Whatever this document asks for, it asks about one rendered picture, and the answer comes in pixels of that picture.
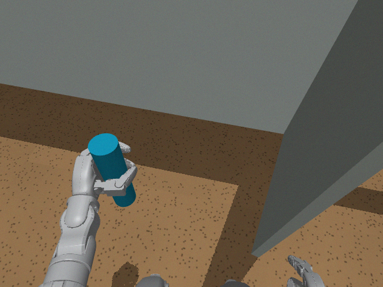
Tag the right robot hand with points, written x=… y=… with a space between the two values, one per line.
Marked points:
x=304 y=269

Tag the can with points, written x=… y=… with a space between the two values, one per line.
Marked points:
x=107 y=155

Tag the left robot hand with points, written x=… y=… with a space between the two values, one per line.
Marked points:
x=87 y=179

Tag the left robot arm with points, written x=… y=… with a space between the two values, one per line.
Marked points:
x=72 y=260

